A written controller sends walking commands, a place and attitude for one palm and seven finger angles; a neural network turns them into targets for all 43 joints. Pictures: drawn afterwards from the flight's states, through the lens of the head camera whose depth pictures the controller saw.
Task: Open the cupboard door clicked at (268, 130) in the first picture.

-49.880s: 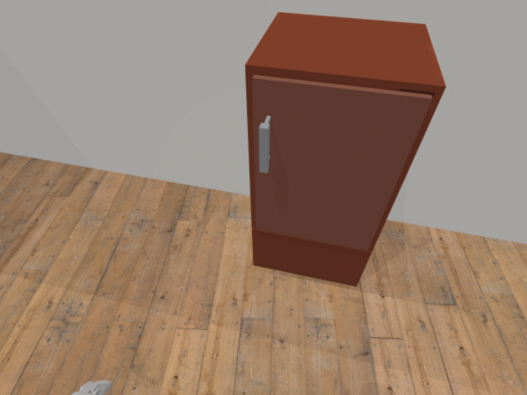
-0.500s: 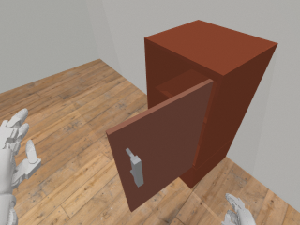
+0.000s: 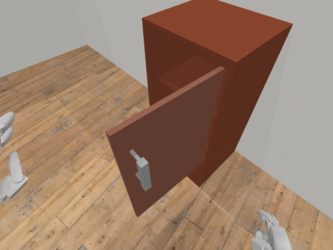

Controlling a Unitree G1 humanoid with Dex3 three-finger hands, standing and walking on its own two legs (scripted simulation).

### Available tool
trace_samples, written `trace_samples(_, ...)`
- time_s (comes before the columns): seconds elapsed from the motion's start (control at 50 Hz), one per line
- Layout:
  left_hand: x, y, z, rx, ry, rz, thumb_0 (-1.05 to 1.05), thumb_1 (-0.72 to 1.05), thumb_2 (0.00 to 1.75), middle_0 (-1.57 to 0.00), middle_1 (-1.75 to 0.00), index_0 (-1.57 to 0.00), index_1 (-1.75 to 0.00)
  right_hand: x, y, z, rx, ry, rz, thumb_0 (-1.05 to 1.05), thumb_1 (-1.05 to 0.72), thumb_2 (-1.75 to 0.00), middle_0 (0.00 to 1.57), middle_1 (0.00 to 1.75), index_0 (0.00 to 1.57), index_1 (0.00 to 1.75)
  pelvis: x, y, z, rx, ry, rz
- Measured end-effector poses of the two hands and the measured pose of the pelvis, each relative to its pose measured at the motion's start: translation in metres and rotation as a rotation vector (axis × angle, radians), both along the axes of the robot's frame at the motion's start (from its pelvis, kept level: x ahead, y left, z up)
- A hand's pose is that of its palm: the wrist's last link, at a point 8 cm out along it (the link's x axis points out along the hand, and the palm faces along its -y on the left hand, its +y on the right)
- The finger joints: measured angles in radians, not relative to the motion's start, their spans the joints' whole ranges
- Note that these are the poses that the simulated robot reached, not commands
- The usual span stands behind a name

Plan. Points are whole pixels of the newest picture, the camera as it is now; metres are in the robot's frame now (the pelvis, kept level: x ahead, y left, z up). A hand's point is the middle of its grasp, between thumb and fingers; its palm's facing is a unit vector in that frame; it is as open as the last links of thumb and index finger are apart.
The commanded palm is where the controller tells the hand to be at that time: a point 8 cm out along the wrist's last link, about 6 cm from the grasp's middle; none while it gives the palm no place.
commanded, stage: step back with the hand held close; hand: left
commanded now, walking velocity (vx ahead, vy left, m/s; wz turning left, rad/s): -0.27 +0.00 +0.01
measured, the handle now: (140, 170) +0.34 +0.10 -0.05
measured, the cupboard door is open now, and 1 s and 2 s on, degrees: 87 87 87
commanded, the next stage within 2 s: stop stepping back and stand still in 0.96 s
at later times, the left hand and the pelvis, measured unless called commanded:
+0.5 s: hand out of the picture +0.13 +0.29 +0.16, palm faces +0.50 -0.73 -0.47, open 7.4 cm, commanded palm +0.06 +0.33 +0.18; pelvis -0.06 +0.02 -0.02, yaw +3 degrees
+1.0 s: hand out of the picture +0.07 +0.29 +0.17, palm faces +0.33 -0.86 -0.39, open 7.4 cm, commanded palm -0.01 +0.33 +0.18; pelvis -0.16 +0.04 +0.01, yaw -2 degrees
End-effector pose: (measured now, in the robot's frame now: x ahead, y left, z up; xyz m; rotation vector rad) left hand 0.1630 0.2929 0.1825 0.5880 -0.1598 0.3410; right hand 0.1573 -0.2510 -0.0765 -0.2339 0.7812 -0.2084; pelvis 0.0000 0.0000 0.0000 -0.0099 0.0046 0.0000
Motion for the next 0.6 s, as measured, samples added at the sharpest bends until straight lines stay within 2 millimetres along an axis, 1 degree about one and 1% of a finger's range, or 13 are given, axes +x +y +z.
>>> trace_samples(0.08,-0.014,0.010,0.004,0.012,-0.041,0.012,0.01,0.89,0.90,-0.22,-0.30,-0.22,-0.31,-0.010,0.009,0.003,-0.002,-0.018,0.007,0.01,-0.90,-0.90,0.20,0.30,0.20,0.30,-0.013,0.006,-0.002,0.000,-0.002,-0.002)
trace_samples(0.18,-0.035,0.017,-0.002,0.008,-0.053,0.029,0.01,0.89,0.90,-0.22,-0.30,-0.21,-0.31,-0.022,0.022,0.003,-0.003,-0.043,0.035,0.01,-0.90,-0.90,0.20,0.30,0.20,0.30,-0.029,0.013,-0.005,-0.003,-0.006,-0.002)
trace_samples(0.3,-0.057,0.024,-0.008,0.008,-0.081,0.055,0.01,0.89,0.90,-0.22,-0.30,-0.21,-0.31,-0.039,0.033,-0.002,-0.016,-0.036,0.073,0.01,-0.90,-0.90,0.20,0.30,0.20,0.30,-0.045,0.017,-0.011,-0.008,-0.015,0.021)
trace_samples(0.4,-0.072,0.029,-0.005,0.036,-0.135,0.075,0.02,0.89,0.90,-0.22,-0.30,-0.21,-0.31,-0.050,0.037,-0.010,-0.019,-0.019,0.102,0.01,-0.90,-0.90,0.20,0.30,0.20,0.30,-0.054,0.017,-0.017,-0.004,-0.027,0.052)
trace_samples(0.5,-0.081,0.032,-0.004,0.039,-0.165,0.073,0.01,0.89,0.90,-0.22,-0.30,-0.21,-0.31,-0.056,0.038,-0.013,-0.019,-0.009,0.107,0.01,-0.90,-0.90,0.20,0.30,0.20,0.30,-0.063,0.019,-0.020,-0.014,-0.020,0.051)
trace_samples(0.6,-0.085,0.038,-0.015,-0.020,-0.177,0.028,0.01,0.89,0.90,-0.22,-0.30,-0.21,-0.31,-0.068,0.042,-0.008,-0.049,0.029,0.105,0.01,-0.90,-0.90,0.20,0.30,0.20,0.30,-0.076,0.028,-0.020,-0.022,-0.001,0.066)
